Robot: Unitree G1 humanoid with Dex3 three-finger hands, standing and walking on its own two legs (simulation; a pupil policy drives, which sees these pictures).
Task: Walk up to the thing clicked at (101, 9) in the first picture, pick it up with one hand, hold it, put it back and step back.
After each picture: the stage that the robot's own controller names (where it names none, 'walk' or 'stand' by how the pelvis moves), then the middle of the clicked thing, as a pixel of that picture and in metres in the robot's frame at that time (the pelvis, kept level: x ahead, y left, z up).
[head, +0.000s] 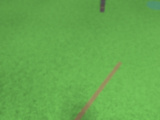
stand; (102, 3) +2.10 -0.28 -0.65
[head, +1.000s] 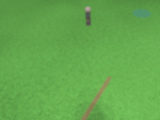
walk; (88, 16) +1.97 +0.08 -0.64
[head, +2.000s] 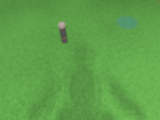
walk; (63, 33) +1.37 +0.29 -0.65
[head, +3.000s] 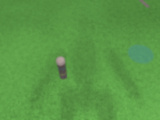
walk; (62, 68) +0.86 +0.24 -0.64
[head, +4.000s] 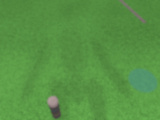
walk; (54, 108) +0.52 +0.21 -0.63
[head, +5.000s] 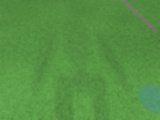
stand; out of the picture +0.36 +0.19 -0.64
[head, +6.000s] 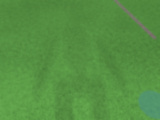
stand; out of the picture +0.36 +0.19 -0.66
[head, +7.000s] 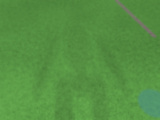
stand; out of the picture +0.36 +0.19 -0.66
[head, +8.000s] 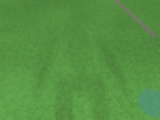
stand; out of the picture +0.36 +0.20 -0.66
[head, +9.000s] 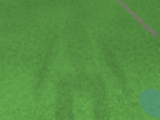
stand; out of the picture +0.35 +0.20 -0.66
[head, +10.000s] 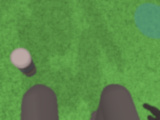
go down; (25, 64) +0.42 +0.23 -0.32
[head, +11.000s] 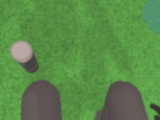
go down; (27, 59) +0.42 +0.24 -0.27
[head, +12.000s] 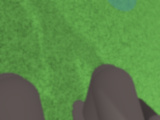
close in; out of the picture +0.40 +0.29 -0.16
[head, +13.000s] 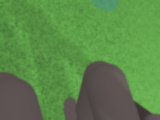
close; out of the picture +0.41 +0.29 -0.15
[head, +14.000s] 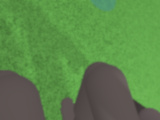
lift; out of the picture +0.38 +0.29 -0.16
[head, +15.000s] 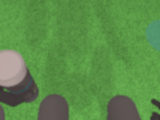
lift; (20, 82) +0.31 +0.21 +0.00
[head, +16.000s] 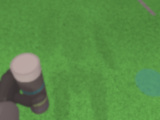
hold; (33, 88) +0.31 +0.17 +0.02
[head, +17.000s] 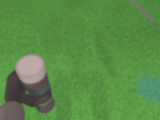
hold; (39, 88) +0.32 +0.16 +0.03
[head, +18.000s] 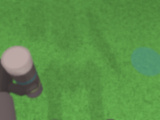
crouch; (26, 77) +0.36 +0.19 -0.03
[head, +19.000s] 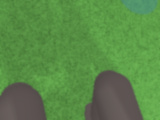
lower; out of the picture +0.46 +0.27 -0.07
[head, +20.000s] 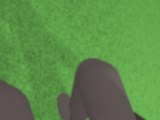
lower; out of the picture +0.43 +0.30 -0.16
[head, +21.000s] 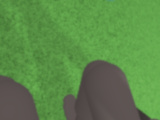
lower; out of the picture +0.41 +0.30 -0.16
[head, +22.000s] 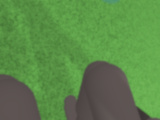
lower; out of the picture +0.40 +0.30 -0.16
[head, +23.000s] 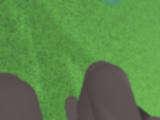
lower; out of the picture +0.39 +0.30 -0.16
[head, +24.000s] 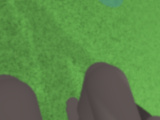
open; out of the picture +0.39 +0.28 -0.16
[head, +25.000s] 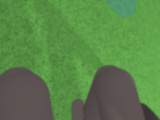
stand; out of the picture +0.39 +0.27 -0.17
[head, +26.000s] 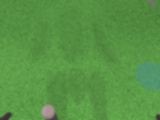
stand; (50, 116) +0.36 +0.19 -0.54
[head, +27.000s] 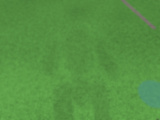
stand; out of the picture +0.37 +0.19 -0.60
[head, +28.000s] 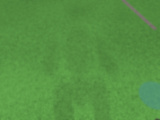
stand; out of the picture +0.36 +0.19 -0.60
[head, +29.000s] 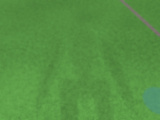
stand; out of the picture +0.38 +0.18 -0.65
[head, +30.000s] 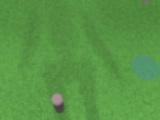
walk; (58, 104) +0.44 +0.15 -0.64
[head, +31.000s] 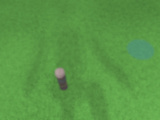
walk; (61, 80) +0.69 +0.23 -0.63
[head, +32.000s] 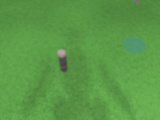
stand; (62, 61) +0.98 +0.22 -0.64
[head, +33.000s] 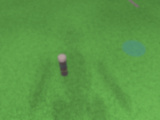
stand; (63, 65) +0.96 +0.21 -0.66
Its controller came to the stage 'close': yes
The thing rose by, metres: 0.68
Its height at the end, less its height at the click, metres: +0.00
